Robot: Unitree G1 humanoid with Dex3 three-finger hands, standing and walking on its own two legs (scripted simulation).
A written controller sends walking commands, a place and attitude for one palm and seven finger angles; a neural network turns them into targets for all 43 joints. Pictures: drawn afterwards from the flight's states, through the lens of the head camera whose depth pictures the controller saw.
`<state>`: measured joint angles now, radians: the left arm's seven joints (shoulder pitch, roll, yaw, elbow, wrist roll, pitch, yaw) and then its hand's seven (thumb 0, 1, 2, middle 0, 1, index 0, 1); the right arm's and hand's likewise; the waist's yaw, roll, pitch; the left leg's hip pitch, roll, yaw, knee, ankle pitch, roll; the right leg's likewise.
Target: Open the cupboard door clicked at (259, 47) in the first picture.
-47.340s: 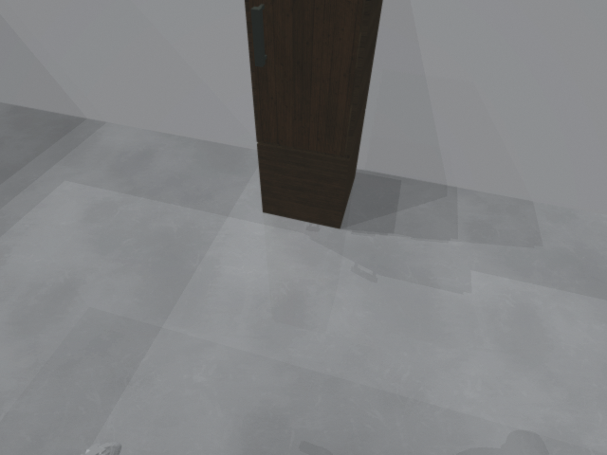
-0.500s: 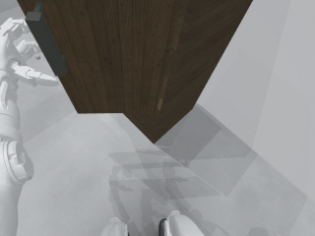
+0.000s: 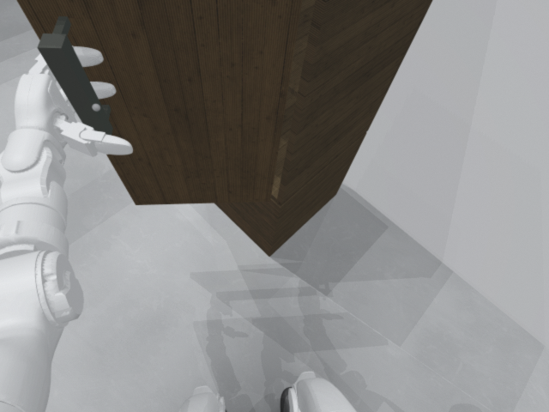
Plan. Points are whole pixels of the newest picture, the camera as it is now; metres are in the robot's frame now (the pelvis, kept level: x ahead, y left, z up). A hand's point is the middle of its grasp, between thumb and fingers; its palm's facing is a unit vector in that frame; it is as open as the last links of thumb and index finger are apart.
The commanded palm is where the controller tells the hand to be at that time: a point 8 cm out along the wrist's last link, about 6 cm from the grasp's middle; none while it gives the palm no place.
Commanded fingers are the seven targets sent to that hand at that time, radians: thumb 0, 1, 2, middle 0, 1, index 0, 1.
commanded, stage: slide the fingers in behind the handle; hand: left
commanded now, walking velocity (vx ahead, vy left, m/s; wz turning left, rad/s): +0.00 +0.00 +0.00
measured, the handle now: (84, 84) +0.56 +0.22 +0.10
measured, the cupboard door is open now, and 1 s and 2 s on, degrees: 49 49 85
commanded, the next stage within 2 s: close the thumb around the handle in 0.30 s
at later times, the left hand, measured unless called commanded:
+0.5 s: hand (93, 109) +0.51 +0.20 +0.11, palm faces -0.02 -1.00 -0.01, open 13.8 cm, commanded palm +0.49 +0.25 +0.10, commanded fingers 0.00 -0.16 0.44 -0.32 -1.24 -0.32 -1.24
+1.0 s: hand (91, 111) +0.51 +0.20 +0.10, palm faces -0.04 -1.00 +0.00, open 6.0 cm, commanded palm +0.50 +0.25 +0.10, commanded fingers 0.00 0.90 0.90 -0.40 -1.35 -0.40 -1.35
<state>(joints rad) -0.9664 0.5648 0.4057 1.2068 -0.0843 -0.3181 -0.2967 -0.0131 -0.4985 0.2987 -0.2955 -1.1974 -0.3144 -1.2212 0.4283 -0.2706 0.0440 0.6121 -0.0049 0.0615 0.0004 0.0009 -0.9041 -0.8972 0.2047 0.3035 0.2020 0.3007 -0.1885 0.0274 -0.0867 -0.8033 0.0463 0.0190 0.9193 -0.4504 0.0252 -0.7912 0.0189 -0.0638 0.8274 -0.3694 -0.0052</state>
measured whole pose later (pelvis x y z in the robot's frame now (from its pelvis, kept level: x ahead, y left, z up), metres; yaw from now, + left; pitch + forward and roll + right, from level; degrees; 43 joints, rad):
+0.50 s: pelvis +0.00 +0.00 +0.00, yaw +0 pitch +19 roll -3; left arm -0.97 0.59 0.40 1.22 -0.10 -0.32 -0.32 -0.01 -0.47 0.31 -0.30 -1.20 -0.29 -1.21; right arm 0.42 -0.29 0.04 0.62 0.00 0.05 -0.01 0.00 -0.90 -0.90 0.20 0.30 0.20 0.30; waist -0.19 0.02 -0.08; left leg -0.80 0.05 0.02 0.91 -0.44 0.02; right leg -0.79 0.02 -0.06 0.83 -0.36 -0.01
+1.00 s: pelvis +0.00 +0.00 +0.00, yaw +0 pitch +19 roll -3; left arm -0.95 0.57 0.40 1.21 -0.10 -0.33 -0.33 0.00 0.65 0.79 -0.38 -1.32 -0.38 -1.33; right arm 0.43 -0.27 0.04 0.61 0.00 0.06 -0.01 0.00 -0.90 -0.90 0.20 0.30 0.20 0.30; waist -0.18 0.03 -0.09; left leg -0.80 0.04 0.02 0.92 -0.45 0.03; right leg -0.79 0.02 -0.06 0.83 -0.37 0.00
